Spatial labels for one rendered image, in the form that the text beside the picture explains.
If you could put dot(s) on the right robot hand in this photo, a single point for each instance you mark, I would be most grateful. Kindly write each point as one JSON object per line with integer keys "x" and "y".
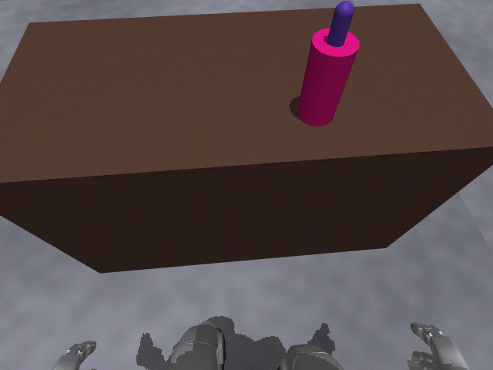
{"x": 445, "y": 351}

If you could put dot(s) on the left robot hand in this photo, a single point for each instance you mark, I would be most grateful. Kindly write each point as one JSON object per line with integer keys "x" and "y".
{"x": 75, "y": 356}

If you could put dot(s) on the bottle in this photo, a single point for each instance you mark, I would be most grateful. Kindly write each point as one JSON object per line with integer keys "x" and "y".
{"x": 332, "y": 54}

